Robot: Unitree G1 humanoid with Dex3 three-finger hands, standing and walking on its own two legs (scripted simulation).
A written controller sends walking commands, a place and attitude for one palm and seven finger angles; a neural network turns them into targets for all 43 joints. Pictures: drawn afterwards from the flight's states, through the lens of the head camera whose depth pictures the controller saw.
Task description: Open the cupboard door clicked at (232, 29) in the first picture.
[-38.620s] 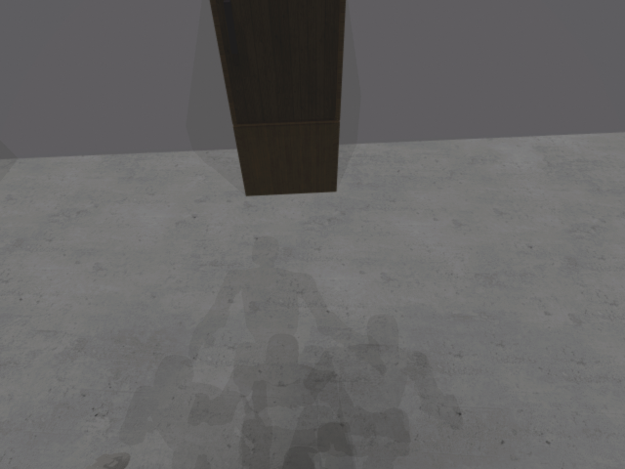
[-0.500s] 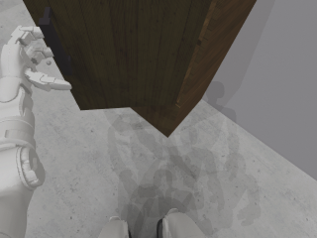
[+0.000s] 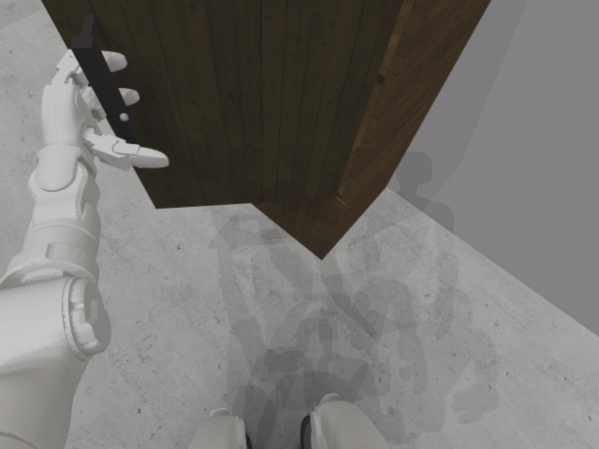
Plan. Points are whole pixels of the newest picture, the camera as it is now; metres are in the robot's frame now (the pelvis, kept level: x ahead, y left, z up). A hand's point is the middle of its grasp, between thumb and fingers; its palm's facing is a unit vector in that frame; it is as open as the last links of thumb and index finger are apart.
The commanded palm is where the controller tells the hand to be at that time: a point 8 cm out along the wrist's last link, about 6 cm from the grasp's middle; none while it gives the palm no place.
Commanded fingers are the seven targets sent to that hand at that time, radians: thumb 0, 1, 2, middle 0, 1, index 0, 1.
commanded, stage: slide the fingers in behind the handle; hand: left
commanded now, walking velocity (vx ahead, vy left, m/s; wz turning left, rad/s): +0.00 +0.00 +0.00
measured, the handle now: (112, 86) +0.57 +0.19 +0.09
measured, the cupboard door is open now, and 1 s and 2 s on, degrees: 47 48 63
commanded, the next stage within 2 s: close the thumb around the handle in 0.62 s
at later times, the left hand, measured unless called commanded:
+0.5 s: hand (133, 124) +0.51 +0.16 +0.08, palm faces +0.06 -1.00 -0.03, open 14.2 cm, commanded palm +0.49 +0.20 +0.08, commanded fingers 0.00 -0.50 0.30 -0.30 -1.20 -0.30 -1.20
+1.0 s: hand (133, 119) +0.52 +0.16 +0.08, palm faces +0.05 -1.00 -0.02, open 11.8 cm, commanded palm +0.49 +0.20 +0.08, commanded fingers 0.00 0.34 0.66 -0.36 -1.29 -0.36 -1.29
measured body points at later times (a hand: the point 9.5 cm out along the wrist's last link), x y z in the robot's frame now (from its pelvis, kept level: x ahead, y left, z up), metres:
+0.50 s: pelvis +0.00 -0.01 +0.00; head +0.12 +0.00 +0.43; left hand +0.50 +0.21 +0.09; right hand +0.00 -0.27 -0.11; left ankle -0.01 +0.09 -0.68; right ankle +0.00 -0.10 -0.68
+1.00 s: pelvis -0.01 -0.01 +0.00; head +0.13 +0.01 +0.43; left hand +0.51 +0.21 +0.09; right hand -0.02 -0.27 -0.11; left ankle -0.01 +0.09 -0.68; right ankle +0.00 -0.10 -0.68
